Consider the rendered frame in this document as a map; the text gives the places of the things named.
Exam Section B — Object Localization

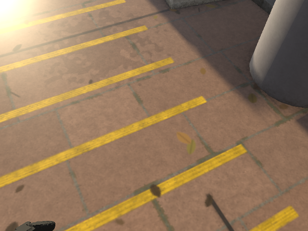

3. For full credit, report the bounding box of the robot left hand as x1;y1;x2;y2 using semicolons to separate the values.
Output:
14;220;56;231

